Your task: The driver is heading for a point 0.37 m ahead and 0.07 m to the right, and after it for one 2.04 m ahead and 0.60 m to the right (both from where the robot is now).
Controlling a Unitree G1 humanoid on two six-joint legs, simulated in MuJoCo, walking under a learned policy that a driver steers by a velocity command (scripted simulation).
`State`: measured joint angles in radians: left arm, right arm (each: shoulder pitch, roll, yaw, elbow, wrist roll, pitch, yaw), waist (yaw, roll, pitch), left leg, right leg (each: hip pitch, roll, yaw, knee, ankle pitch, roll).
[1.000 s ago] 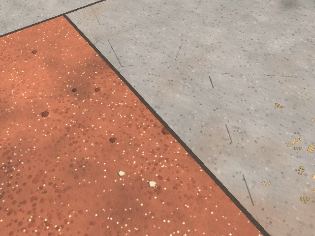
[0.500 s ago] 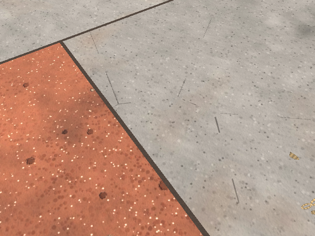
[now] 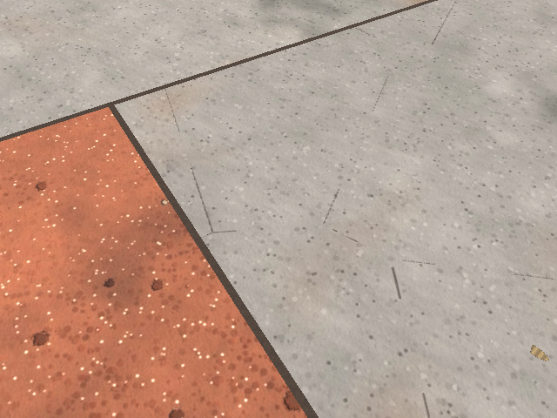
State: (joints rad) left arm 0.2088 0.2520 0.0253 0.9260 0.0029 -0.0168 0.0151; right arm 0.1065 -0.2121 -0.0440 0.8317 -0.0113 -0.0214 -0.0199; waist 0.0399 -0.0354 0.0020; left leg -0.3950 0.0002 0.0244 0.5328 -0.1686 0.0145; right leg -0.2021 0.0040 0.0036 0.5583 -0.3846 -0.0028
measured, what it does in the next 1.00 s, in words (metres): walks ahead: left foot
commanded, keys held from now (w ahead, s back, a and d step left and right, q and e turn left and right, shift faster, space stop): e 0.32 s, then no key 0.12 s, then w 0.12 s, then w+q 0.38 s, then w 0.04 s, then w+e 0.02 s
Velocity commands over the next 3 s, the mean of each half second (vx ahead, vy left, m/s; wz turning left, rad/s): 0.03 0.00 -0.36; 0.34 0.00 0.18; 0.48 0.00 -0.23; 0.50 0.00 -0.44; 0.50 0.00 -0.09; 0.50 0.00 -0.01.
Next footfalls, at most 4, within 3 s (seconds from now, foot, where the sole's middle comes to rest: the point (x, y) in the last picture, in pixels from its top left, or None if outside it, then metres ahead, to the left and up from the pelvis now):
0.94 left None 0.19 0.10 -0.77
1.46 right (330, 409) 0.52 -0.09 -0.77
1.90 left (280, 289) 0.84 0.04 -0.77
2.42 right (401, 256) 0.97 -0.31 -0.77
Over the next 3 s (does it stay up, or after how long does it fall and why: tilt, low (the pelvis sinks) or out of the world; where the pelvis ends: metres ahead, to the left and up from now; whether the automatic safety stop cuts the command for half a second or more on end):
stays up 1.18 -0.25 -0.01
